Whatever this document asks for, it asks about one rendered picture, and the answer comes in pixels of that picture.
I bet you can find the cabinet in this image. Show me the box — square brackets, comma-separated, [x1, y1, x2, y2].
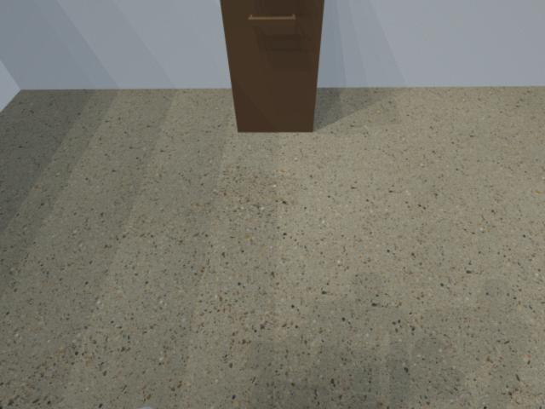
[220, 0, 324, 133]

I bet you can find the handle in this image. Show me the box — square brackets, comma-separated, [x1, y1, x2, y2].
[248, 16, 295, 26]

